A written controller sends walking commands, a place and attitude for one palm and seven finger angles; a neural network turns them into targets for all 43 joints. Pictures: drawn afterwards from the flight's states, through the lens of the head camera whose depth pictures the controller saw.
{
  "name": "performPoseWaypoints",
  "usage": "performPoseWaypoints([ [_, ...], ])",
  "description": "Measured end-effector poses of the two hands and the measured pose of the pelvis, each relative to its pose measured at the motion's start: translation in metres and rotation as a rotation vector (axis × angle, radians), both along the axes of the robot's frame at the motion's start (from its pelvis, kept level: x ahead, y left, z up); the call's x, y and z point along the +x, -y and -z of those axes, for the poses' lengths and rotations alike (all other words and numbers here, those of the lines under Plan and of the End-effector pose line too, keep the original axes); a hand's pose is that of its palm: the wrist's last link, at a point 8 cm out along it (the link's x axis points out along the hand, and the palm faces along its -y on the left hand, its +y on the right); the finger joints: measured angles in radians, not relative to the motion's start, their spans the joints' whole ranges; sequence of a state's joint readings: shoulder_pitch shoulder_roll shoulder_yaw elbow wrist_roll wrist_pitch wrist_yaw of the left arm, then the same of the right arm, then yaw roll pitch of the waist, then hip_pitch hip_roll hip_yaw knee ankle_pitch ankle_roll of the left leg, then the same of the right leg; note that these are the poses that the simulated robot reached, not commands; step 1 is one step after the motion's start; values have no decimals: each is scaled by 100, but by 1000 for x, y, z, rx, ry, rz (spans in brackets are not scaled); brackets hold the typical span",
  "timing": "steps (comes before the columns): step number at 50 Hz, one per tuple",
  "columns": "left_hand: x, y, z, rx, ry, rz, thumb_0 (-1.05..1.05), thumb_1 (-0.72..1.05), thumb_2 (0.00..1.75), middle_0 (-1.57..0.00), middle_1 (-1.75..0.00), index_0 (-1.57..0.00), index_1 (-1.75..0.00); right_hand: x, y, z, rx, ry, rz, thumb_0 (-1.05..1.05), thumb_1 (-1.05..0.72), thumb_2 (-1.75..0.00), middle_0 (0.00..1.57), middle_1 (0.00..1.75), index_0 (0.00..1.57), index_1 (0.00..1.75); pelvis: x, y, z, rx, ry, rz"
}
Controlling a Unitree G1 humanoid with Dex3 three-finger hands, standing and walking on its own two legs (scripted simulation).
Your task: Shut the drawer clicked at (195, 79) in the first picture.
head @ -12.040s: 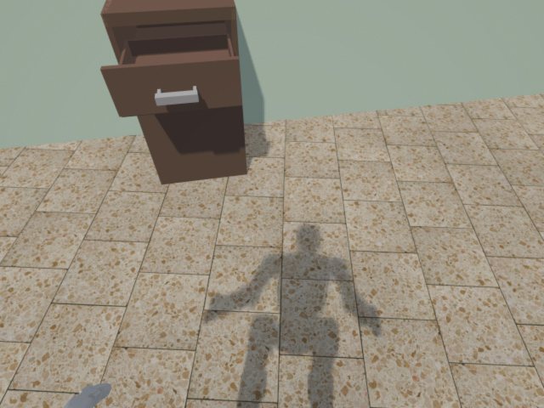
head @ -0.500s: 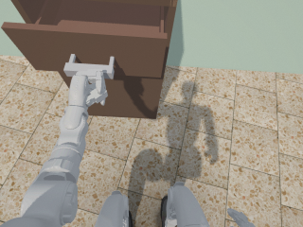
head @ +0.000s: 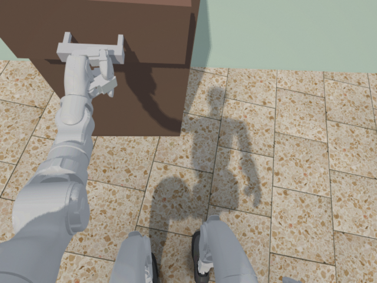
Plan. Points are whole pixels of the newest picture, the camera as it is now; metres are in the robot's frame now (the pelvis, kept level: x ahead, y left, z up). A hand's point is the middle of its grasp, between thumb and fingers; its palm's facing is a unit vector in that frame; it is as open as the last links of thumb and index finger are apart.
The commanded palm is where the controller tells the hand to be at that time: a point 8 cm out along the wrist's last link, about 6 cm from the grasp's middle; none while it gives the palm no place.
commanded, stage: push the drawer shut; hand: left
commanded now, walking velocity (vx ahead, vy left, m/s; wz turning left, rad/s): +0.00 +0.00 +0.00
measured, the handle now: (93, 45) +0.60 +0.14 +0.04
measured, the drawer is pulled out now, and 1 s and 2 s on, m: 0.06 0.00 0.00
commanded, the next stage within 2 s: pull the fist back off the drawer in 0.88 s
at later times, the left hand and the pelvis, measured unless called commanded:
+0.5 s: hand (113, 53) +0.58 +0.10 +0.04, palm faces -0.07 -1.00 -0.06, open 3.2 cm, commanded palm +0.58 +0.13 +0.05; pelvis +0.00 +0.00 -0.01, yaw -1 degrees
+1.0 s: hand (108, 49) +0.59 +0.11 +0.04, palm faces -0.07 -1.00 -0.07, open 3.2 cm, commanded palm +0.63 +0.11 +0.05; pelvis -0.02 +0.00 -0.02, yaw -1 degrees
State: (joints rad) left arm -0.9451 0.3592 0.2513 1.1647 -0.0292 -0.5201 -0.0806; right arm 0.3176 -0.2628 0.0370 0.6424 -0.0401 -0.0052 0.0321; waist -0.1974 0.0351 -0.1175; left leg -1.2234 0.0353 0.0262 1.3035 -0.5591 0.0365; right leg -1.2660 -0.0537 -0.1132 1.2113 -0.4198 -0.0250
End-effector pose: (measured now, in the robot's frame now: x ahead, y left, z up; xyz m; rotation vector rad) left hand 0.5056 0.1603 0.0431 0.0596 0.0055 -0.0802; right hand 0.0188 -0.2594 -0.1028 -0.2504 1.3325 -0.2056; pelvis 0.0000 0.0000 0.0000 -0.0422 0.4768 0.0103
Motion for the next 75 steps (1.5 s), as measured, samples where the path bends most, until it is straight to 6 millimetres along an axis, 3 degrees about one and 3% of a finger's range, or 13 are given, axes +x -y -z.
performPoseWaypoints([
  [27, 64, 3, -4, -3, -11, -3, 4, 74, 93, -140, -160, -140, -160, -47, -11, -4, -11, -147, 66, 0, -90, -90, 20, 30, 20, 30, 2, -3, 10, -27, -73, 11],
  [43, 68, -7, -3, 5, -21, -13, 2, 59, 95, -140, -160, -140, -160, -61, -13, -5, -32, -174, 50, 0, -90, -90, 20, 30, 20, 30, -8, -2, 17, -44, -91, -7],
  [63, 68, -6, -7, 6, -32, -7, 6, 60, 95, -140, -160, -140, -160, -90, -24, -5, -35, -180, 60, 0, -90, -90, 20, 30, 20, 30, -22, -9, 25, -53, -96, -8],
  [75, 64, -1, -3, -9, -24, -7, 3, 69, 92, -140, -160, -140, -160, -81, -30, -2, 10, -188, 68, 0, -90, -90, 20, 30, 20, 30, -14, -10, 21, -46, -90, 1],
])
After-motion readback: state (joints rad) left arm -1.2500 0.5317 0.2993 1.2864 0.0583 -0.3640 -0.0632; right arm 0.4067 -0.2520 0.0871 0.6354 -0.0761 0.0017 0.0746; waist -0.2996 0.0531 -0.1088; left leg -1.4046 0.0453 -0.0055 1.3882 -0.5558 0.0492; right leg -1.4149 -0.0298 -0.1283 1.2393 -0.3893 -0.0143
